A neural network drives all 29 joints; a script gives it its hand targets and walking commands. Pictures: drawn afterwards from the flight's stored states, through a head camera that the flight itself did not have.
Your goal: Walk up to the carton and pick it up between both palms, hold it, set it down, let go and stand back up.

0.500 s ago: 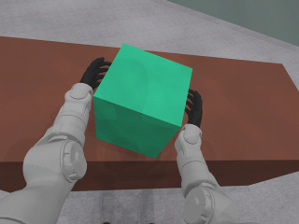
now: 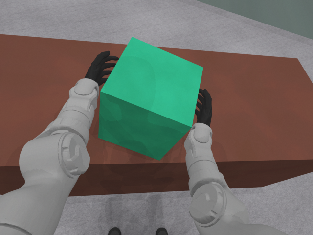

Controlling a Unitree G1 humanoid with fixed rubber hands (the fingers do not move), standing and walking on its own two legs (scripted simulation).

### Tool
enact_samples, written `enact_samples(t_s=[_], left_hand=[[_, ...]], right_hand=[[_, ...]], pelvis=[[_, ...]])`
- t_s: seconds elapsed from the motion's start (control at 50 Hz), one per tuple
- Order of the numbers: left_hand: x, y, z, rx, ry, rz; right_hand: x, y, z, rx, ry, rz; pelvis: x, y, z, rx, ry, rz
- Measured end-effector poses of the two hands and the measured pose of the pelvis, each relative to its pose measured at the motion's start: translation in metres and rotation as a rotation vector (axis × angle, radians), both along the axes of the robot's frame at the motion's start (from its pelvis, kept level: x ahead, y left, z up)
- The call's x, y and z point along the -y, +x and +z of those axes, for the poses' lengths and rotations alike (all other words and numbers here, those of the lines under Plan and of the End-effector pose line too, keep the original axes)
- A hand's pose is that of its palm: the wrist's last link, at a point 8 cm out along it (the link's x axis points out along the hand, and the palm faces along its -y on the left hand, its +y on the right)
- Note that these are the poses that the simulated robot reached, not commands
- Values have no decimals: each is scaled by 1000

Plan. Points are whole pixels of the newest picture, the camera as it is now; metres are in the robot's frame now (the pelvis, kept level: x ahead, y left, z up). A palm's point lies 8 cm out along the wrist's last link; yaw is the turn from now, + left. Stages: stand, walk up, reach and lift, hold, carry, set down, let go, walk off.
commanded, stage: set down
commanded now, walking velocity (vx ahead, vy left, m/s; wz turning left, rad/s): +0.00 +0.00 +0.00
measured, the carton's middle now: (147, 104) +0.45 -0.01 -0.02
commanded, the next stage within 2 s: none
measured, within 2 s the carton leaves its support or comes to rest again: rests again in 0.20 s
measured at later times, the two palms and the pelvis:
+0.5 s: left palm (93, 85) +0.47 +0.14 +0.04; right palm (201, 118) +0.38 -0.15 +0.03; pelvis +0.00 -0.01 +0.00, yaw +0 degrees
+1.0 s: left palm (91, 86) +0.48 +0.14 +0.03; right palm (199, 118) +0.38 -0.14 +0.03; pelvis +0.00 +0.00 +0.00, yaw +0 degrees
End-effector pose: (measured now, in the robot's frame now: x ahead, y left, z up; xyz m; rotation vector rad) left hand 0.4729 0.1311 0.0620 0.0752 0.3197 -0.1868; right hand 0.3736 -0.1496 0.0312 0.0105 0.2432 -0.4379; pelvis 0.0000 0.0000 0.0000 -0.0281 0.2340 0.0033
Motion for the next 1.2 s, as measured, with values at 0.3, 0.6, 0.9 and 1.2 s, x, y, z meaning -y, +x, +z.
enact_samples(t_s=[0.3,0.6,0.9,1.2], left_hand=[[-2,7,-17,13,-27,-9],[-5,0,-21,20,-28,7],[-11,2,-29,16,-38,7],[-11,2,-28,22,-18,4]], right_hand=[[0,8,-3,21,-10,-9],[0,7,-3,29,-29,12],[-6,8,-4,36,-43,8],[-4,8,-6,51,-38,22]], pelvis=[[7,14,1,8,-1,-4],[9,0,-1,-23,-6,9],[1,5,-2,-31,-7,6],[2,-2,-4,-38,-11,8]])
